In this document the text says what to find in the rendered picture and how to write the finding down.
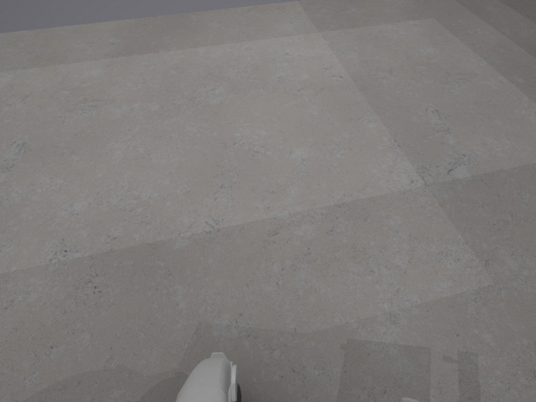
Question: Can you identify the robot left thigh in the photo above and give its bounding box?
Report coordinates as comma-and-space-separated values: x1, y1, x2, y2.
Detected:
176, 358, 238, 402

